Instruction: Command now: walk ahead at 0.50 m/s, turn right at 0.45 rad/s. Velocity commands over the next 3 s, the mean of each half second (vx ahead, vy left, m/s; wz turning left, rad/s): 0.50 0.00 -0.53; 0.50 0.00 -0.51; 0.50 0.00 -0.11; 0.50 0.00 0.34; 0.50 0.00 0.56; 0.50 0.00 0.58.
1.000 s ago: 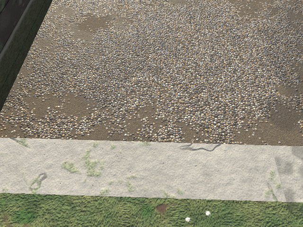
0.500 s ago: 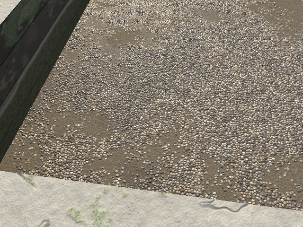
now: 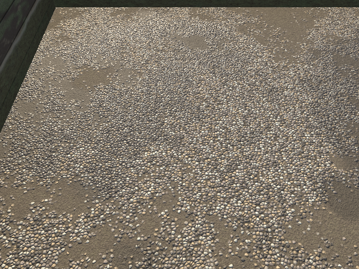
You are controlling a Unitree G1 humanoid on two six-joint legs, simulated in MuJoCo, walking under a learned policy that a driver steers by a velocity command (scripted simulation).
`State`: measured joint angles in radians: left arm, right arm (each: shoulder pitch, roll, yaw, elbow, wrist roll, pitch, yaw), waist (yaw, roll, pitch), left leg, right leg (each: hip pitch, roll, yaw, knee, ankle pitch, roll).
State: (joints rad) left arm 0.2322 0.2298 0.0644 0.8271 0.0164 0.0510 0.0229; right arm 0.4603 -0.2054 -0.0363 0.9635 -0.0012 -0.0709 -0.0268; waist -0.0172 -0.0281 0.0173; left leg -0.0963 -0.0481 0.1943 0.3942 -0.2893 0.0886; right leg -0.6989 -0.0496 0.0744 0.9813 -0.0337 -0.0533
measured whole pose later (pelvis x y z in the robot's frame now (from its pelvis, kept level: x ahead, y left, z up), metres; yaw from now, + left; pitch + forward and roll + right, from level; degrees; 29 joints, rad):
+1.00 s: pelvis +0.16 -0.09 -0.01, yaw -32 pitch +1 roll +1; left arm 0.07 0.26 0.04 0.61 0.00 0.11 0.01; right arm 0.33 -0.22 0.00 0.68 -0.02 -0.01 0.03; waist -0.04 -0.04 0.00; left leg -0.26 0.06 0.08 0.63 -0.38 -0.02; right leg -0.56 -0.01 0.08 0.84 -0.28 0.00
